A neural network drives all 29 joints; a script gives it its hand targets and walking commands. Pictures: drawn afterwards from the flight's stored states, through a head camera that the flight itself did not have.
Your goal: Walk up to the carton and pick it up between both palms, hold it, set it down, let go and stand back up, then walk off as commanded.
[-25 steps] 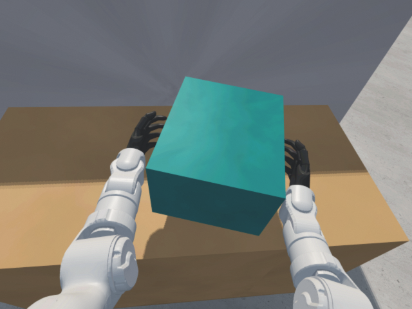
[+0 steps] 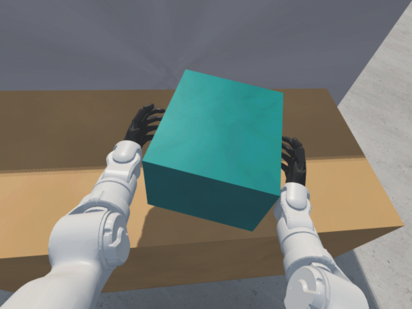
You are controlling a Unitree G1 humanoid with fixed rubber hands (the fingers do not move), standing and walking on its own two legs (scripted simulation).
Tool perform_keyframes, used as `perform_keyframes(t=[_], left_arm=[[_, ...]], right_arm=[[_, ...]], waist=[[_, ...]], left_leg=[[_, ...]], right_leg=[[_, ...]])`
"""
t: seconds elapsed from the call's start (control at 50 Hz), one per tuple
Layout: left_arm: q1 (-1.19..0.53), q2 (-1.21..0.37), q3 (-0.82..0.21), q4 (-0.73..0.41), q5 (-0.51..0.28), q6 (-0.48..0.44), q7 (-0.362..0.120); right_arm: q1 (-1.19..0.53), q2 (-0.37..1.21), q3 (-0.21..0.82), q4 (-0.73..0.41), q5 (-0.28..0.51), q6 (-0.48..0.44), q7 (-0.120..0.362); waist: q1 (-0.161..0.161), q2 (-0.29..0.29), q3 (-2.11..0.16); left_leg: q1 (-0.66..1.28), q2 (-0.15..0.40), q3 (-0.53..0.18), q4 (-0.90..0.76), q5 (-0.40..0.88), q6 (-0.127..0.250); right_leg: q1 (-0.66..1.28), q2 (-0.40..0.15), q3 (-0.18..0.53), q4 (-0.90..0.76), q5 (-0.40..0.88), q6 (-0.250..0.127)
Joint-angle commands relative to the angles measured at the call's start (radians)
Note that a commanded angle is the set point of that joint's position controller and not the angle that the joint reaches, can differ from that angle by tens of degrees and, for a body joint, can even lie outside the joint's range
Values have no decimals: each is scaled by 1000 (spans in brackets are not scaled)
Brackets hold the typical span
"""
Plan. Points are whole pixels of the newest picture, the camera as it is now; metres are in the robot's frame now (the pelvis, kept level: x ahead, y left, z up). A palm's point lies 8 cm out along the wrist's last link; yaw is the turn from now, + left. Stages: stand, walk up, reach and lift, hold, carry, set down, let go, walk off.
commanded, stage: set down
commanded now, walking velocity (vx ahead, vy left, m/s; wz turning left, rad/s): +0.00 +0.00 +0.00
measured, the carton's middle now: (217, 146) +0.47 -0.05 +0.00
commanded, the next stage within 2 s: none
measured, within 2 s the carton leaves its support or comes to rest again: rests again in 0.42 s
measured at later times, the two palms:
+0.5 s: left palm (138, 142) +0.47 +0.13 +0.02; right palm (286, 176) +0.37 -0.19 +0.01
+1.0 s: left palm (138, 146) +0.47 +0.13 +0.01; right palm (285, 178) +0.37 -0.19 +0.00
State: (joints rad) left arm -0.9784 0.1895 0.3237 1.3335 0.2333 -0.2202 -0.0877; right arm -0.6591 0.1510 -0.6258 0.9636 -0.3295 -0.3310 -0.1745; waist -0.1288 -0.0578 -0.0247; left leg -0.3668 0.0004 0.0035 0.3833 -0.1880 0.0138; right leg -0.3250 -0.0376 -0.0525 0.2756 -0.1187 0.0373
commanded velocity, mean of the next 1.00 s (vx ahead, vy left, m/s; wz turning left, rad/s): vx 0.00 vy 0.00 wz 0.00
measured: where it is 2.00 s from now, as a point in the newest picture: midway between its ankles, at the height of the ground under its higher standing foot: outside the picture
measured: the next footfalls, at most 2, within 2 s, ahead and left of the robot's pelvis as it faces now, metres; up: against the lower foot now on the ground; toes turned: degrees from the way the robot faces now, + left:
none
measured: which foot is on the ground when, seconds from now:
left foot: down 0.00-1.00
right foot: down 0.00-1.00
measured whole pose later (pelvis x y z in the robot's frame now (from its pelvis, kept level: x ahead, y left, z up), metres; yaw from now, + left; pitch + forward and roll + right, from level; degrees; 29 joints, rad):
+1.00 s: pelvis -0.01 +0.00 -0.01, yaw +0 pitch +21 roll -2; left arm -1.08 0.25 0.31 1.52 0.20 -0.44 -0.08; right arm -0.75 0.15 -0.69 1.06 -0.35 -0.48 -0.18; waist -0.15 -0.04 -0.10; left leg -0.66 0.02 -0.02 0.48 -0.20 0.00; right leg -0.60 -0.02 -0.07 0.34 -0.12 0.03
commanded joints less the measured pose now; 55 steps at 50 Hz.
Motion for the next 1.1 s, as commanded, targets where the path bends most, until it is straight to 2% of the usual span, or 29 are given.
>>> perform_keyframes(t=[0.0,0.02,0.04,0.12,0.14,0.24,0.26,0.3,0.32,0.38,0.4,0.44,0.48,0.5,0.52,0.56,0.58,0.6,0.62,0.64,0.68,0.7,0.78,0.82,0.84,0.88,0.92,1.0,1.08], left_arm=[[-576,-543,-147,-84,31,-101,-116],[-600,-528,-143,-79,31,-105,-115],[-592,-535,-147,-72,29,-114,-113],[-622,-516,-126,-27,35,-128,-116],[-604,-516,-117,-11,40,-131,-116],[-588,-532,-135,32,45,-154,-119],[-595,-530,-127,42,47,-162,-119],[-610,-531,-153,40,42,-178,-116],[-608,-535,-149,49,37,-191,-116],[-597,-533,-160,64,33,-207,-113],[-590,-535,-163,79,31,-211,-117],[-572,-537,-159,98,44,-212,-121],[-559,-531,-152,116,50,-211,-126],[-560,-520,-152,109,48,-213,-125],[-547,-534,-156,118,53,-210,-130],[-552,-517,-146,130,55,-213,-133],[-559,-528,-158,110,53,-213,-132],[-557,-520,-164,103,50,-215,-129],[-565,-513,-151,114,54,-218,-131],[-589,-511,-171,92,50,-223,-127],[-566,-522,-177,108,43,-224,-122],[-556,-519,-175,106,50,-228,-121],[-563,-492,-127,147,64,-225,-130],[-565,-490,-135,147,56,-231,-130],[-566,-483,-142,141,54,-230,-130],[-566,-472,-133,148,56,-230,-126],[-560,-478,-138,148,50,-230,-126],[-560,-458,-115,167,63,-230,-127],[-558,-444,-124,158,53,-233,-120]], right_arm=[[-645,462,335,-46,-95,-58,159],[-644,457,316,-31,-106,-53,160],[-636,468,332,-37,-107,-57,167],[-654,470,294,-9,-127,-51,172],[-643,470,297,10,-127,-48,175],[-625,474,294,22,-136,-73,174],[-637,483,296,18,-145,-81,174],[-619,493,298,43,-149,-95,170],[-627,501,311,40,-143,-106,172],[-611,495,307,87,-135,-120,167],[-603,505,314,98,-147,-122,163],[-581,502,312,133,-142,-126,159],[-576,513,330,136,-132,-132,155],[-575,496,321,138,-130,-128,155],[-548,517,324,157,-131,-130,149],[-553,504,321,160,-122,-132,148],[-565,504,309,152,-113,-134,146],[-562,491,298,167,-120,-138,144],[-573,501,305,164,-121,-140,146],[-578,489,291,165,-125,-146,143],[-574,477,292,158,-124,-160,142],[-561,491,292,179,-124,-158,143],[-563,484,279,171,-123,-144,148],[-555,485,262,174,-136,-139,144],[-554,475,264,173,-141,-137,143],[-558,455,256,174,-142,-136,150],[-539,469,255,180,-134,-133,148],[-546,458,247,181,-142,-127,151],[-548,436,233,188,-146,-127,155]], waist=[[-2,176,-704],[-4,177,-693],[13,175,-729],[-7,184,-720],[0,181,-703],[-11,211,-760],[5,207,-781],[-15,222,-805],[7,223,-830],[-2,229,-815],[-12,208,-817],[-20,224,-795],[2,229,-794],[0,234,-793],[-24,220,-784],[-8,225,-779],[-24,234,-785],[-25,245,-771],[-10,248,-778],[-23,260,-808],[-24,270,-819],[-22,263,-810],[-13,227,-761],[-24,220,-764],[-32,229,-759],[-18,250,-774],[-31,239,-766],[-17,250,-746],[-25,241,-757]], left_leg=[[237,3,58,12,398,-105],[221,0,66,13,375,-100],[223,3,64,16,397,-104],[195,5,60,32,376,-102],[196,10,58,31,393,-102],[208,13,51,70,500,-121],[189,16,51,79,510,-121],[185,19,47,96,550,-130],[187,17,52,110,578,-131],[177,17,44,124,607,-135],[164,16,46,127,582,-131],[159,15,41,125,585,-135],[135,8,48,136,584,-133],[134,13,43,129,571,-131],[131,11,38,125,560,-129],[93,4,45,119,515,-121],[110,7,40,118,517,-128],[107,10,37,122,532,-132],[92,6,46,129,508,-128],[111,10,42,130,522,-135],[124,11,37,137,538,-140],[130,8,40,141,548,-141],[62,3,44,110,418,-109],[52,2,46,100,383,-106],[56,0,41,104,390,-107],[90,5,41,110,416,-114],[96,7,38,114,407,-108],[76,3,45,108,392,-106],[104,11,41,116,408,-112]], right_leg=[[258,53,-59,68,360,-39],[247,47,-57,63,344,-42],[250,49,-61,76,365,-42],[229,45,-57,79,334,-42],[224,46,-58,86,337,-43],[179,55,-63,97,424,-49],[172,53,-61,104,427,-47],[166,53,-59,118,456,-45],[166,51,-55,120,480,-45],[162,47,-52,122,503,-44],[164,44,-49,126,508,-42],[163,45,-49,126,523,-43],[177,38,-41,135,557,-41],[164,39,-47,131,533,-40],[165,40,-45,137,544,-36],[180,34,-39,134,531,-38],[175,38,-43,134,523,-39],[155,39,-47,132,506,-41],[151,33,-39,134,490,-42],[122,38,-45,127,484,-45],[103,39,-51,126,486,-47],[107,43,-50,129,495,-46],[134,32,-40,137,442,-41],[137,29,-42,132,425,-40],[119,31,-45,130,432,-42],[85,35,-50,123,387,-45],[66,37,-45,125,390,-47],[72,33,-43,124,375,-46],[33,43,-54,118,341,-48]])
